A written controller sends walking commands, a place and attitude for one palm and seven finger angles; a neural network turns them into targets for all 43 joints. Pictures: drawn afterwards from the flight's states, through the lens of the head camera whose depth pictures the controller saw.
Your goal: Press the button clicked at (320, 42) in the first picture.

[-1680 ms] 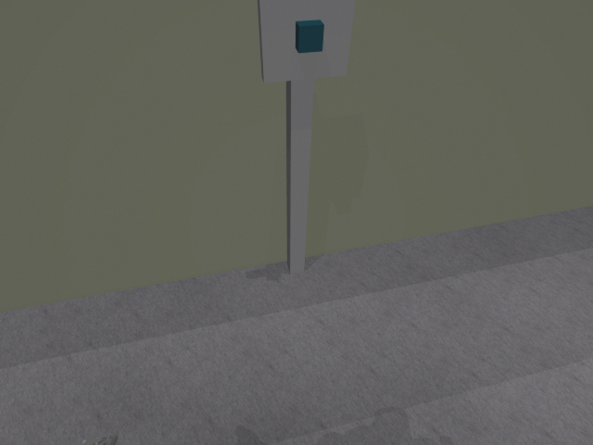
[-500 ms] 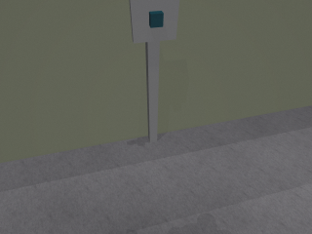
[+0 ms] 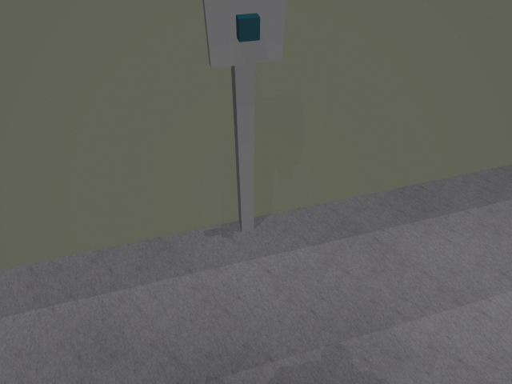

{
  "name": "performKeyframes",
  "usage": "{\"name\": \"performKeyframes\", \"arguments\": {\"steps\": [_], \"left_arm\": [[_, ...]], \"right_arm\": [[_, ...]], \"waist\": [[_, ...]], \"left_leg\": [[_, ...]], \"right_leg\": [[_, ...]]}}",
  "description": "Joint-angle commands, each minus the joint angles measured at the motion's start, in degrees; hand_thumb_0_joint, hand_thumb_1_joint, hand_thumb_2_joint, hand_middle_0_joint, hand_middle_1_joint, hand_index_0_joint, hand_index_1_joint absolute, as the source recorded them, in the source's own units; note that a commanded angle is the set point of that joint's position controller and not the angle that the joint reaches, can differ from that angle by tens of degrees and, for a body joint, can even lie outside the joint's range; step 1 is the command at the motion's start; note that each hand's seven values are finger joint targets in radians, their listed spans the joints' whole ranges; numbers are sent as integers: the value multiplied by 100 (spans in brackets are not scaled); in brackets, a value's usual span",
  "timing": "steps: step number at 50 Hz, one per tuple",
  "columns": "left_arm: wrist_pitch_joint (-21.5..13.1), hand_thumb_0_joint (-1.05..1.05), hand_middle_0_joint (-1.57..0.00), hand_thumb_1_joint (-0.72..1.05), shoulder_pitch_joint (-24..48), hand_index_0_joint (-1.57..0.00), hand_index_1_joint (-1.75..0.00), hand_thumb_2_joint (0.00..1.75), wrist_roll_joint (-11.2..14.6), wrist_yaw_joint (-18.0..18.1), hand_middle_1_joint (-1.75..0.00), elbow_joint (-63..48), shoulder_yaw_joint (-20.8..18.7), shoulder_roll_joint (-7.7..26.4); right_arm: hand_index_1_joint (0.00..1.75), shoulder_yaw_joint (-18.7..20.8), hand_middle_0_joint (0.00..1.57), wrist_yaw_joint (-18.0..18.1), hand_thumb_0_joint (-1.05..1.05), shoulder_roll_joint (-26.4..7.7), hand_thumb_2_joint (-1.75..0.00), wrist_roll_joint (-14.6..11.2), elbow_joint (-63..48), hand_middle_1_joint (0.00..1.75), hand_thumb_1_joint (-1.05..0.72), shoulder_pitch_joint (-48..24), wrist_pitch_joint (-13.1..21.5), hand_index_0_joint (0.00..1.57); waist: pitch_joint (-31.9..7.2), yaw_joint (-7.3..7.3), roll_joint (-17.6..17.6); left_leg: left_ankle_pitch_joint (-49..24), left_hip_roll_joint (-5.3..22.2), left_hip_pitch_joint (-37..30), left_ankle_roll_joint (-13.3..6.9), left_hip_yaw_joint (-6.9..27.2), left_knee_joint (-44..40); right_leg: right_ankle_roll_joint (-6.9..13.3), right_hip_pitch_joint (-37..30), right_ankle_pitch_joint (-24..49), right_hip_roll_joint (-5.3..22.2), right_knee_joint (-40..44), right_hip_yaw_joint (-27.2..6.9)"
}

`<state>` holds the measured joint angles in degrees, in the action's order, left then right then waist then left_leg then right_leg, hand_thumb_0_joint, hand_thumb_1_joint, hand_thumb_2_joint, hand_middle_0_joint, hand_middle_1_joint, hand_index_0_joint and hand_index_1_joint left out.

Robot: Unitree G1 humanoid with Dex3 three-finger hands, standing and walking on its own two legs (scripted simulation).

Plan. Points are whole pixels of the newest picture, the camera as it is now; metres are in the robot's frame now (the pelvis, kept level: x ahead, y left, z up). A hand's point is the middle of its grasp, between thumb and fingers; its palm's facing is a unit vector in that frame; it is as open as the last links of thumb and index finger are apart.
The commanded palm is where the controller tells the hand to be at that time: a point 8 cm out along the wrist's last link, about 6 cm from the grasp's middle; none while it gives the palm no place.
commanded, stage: walk to a spot facing it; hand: left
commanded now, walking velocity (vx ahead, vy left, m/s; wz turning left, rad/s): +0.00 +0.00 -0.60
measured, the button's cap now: (247, 27) +0.88 +0.09 +0.18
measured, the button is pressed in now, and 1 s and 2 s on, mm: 0 0 0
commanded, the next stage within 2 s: none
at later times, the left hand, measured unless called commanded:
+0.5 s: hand out of the picture +0.04 +0.16 -0.16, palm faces -0.17 -0.96 -0.23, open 7.3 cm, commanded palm none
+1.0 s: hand out of the picture +0.15 +0.19 -0.17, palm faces -0.50 -0.84 -0.21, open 7.4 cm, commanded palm none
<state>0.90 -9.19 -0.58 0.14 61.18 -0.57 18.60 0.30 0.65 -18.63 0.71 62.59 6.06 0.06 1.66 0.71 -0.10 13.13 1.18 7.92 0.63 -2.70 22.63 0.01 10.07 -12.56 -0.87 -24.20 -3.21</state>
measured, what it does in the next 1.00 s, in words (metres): steps on the spot, turning right: left foot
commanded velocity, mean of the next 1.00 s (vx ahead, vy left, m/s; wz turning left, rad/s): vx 0.01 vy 0.00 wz -0.60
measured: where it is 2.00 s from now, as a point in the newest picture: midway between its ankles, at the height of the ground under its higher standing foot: outside the picture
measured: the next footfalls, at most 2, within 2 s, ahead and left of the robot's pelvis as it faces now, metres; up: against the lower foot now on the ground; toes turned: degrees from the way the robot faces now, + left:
left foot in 0.72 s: +0.03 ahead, +0.13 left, +0.00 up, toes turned -23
right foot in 1.16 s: -0.10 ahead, -0.09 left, +0.00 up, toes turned -45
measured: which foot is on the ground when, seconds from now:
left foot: down 0.00-0.22, up 0.24-0.70, down 0.72-1.00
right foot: down 0.00-0.72, up 0.74-1.00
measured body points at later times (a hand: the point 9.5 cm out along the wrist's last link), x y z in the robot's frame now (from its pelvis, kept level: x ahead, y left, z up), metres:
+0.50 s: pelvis -0.03 -0.02 +0.00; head +0.01 -0.04 +0.44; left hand +0.05 +0.21 -0.15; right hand +0.00 -0.29 -0.15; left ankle -0.01 +0.14 -0.67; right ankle -0.01 -0.10 -0.74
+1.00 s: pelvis -0.03 +0.05 +0.00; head +0.00 +0.06 +0.45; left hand +0.18 +0.24 -0.15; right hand -0.12 -0.19 -0.13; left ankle +0.00 +0.14 -0.74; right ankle -0.12 -0.08 -0.68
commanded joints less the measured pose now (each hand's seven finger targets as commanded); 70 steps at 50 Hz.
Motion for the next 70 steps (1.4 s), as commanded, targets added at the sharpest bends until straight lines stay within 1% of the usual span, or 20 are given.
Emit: {"name": "performKeyframes", "arguments": {"steps": [1,7,10,11,12,17,30,33,34,36,37,39,41,51,56,57,58,59,63,70], "left_arm": [[68,0,-20,90,-117,-20,-30,90,-37,59,-30,-562,-180,644],[182,0,-20,90,-404,-20,-30,90,-54,-42,-30,-978,-313,287],[91,0,-20,90,-1169,-20,-30,90,-90,-77,-30,-899,-419,279],[-11,0,-20,90,-1300,-20,-30,90,-173,5,-30,-930,-533,913],[9,0,-20,90,-1388,-20,-30,90,-72,61,-30,-988,-503,999],[-54,0,-20,90,-607,-20,-30,90,-34,88,-30,-1236,-480,474],[76,0,-20,90,-733,-20,-30,90,-104,46,-30,-1231,-633,587],[133,0,-20,90,-332,-20,-30,90,-86,38,-30,-1343,-635,615],[147,0,-20,90,-211,-20,-30,90,-61,30,-30,-1418,-608,497],[153,0,-20,90,-246,-20,-30,90,-34,-78,-30,-1626,-547,27],[176,0,-20,90,-100,-20,-30,90,-126,-93,-30,-1590,-641,294],[213,0,-20,90,-414,-20,-30,90,-151,-193,-30,-1340,-703,273],[245,0,-20,90,-504,-20,-30,90,-132,-248,-30,-1290,-630,117],[194,0,-20,90,492,-20,-30,90,-71,-285,-30,-1542,-442,-138],[36,0,-20,90,-219,-20,-30,90,-105,-290,-30,-1300,-498,16],[-49,0,-20,90,-916,-20,-30,90,-133,-210,-30,-1097,-614,621],[-58,0,-20,90,-1465,-20,-30,90,-32,-121,-30,-947,-717,1165],[-78,0,-20,90,-1528,-20,-30,90,10,-30,-30,-974,-725,1135],[-246,0,-20,90,-511,-20,-30,90,-65,-27,-30,-1150,-528,490],[-346,0,-20,90,-791,-20,-30,90,-88,-54,-30,-893,-532,546]], "right_arm": [[30,246,20,116,0,-674,-90,0,-535,30,-90,348,-24,20],[30,452,20,110,0,-776,-90,25,-1013,30,-90,71,-24,20],[30,481,20,95,0,-658,-90,45,-1190,30,-90,-199,-65,20],[30,428,20,59,0,-199,-90,-1,-1331,30,-90,2,-123,20],[30,401,20,69,0,-155,-90,-15,-1474,30,-90,-194,-156,20],[30,450,20,51,0,-81,-90,20,-1168,30,-90,160,-141,20],[30,411,20,140,0,68,-90,-60,-1430,30,-90,57,-62,20],[30,408,20,176,0,50,-90,-87,-1325,30,-90,733,-4,20],[30,422,20,206,0,-71,-90,-89,-1262,30,-90,1017,45,20],[30,563,20,206,0,-917,-90,-4,-1493,30,-90,846,52,20],[30,527,20,225,0,-811,-90,25,-1574,30,-90,538,56,20],[30,379,20,208,0,-359,-90,69,-1715,30,-90,-79,79,20],[30,354,20,194,0,-237,-90,54,-1708,30,-90,-21,115,20],[30,531,20,115,0,-572,-90,100,-1169,30,-90,1282,83,20],[30,502,20,32,0,-511,-90,91,-1074,30,-90,1178,87,20],[30,400,20,-28,0,-177,-90,6,-1212,30,-90,1148,73,20],[30,308,20,-67,0,16,-90,57,-1645,30,-90,341,57,20],[30,365,20,-56,0,-249,-90,67,-1785,30,-90,67,56,20],[30,432,20,-154,0,-100,-90,127,-1408,30,-90,405,87,20],[30,411,20,-219,0,103,-90,65,-1548,30,-90,242,182,20]], "waist": [[-303,-131,-77],[-182,39,-1074],[-159,451,-232],[-146,384,1954],[-80,443,1749],[-390,11,577],[-537,204,869],[-682,-122,954],[-703,-277,702],[-373,-220,-1727],[-83,-211,-1359],[161,222,-666],[53,210,-728],[-213,-415,-1122],[-341,61,-514],[-697,401,931],[-363,766,1959],[-228,751,1311],[328,50,763],[357,58,842]], "left_leg": [[-1020,844,-240,-143,260,139],[-1281,1994,367,-925,713,-196],[-903,1425,1151,-346,-174,1509],[1250,388,2235,206,-747,3202],[2130,115,2373,219,37,3957],[689,297,2246,299,440,4226],[1142,-61,1448,199,376,2017],[594,-177,388,81,293,713],[352,9,-443,-8,422,33],[967,2383,-545,-734,2710,-1247],[616,2650,331,-1016,2804,-1261],[35,1744,921,-853,1373,-935],[-578,1360,656,-747,642,-709],[-1829,1912,-505,-868,105,-166],[330,1751,836,-263,-433,1017],[1256,1251,2242,116,-1171,2609],[2556,570,3665,315,-756,3975],[2113,740,3865,249,-27,4253],[697,823,3052,385,-19,3819],[172,503,2258,388,-244,2295]], "right_leg": [[136,607,1601,496,-404,-533],[-66,1099,-1319,141,-2508,214],[12,16,19,385,-816,103],[388,-228,1329,1615,386,-2089],[963,237,1763,2147,860,-2875],[913,110,1153,1260,628,-1895],[1026,156,1136,987,547,-2612],[711,724,844,762,361,-2550],[466,1423,324,464,83,-2327],[-164,2868,-1767,-648,-2469,-449],[-317,2749,-1701,-223,-3575,-406],[-378,2345,-958,-79,-4683,-192],[-427,2395,-717,11,-4726,42],[-328,1612,-1384,244,-2147,789],[65,-572,-625,78,-135,999],[514,-2005,-1462,1322,574,-528],[1108,-1954,-1054,2399,1182,-2666],[1377,-1536,-1703,2476,1343,-2801],[1016,-230,-911,1532,1239,-1339],[939,122,-440,1214,1113,-1162]]}}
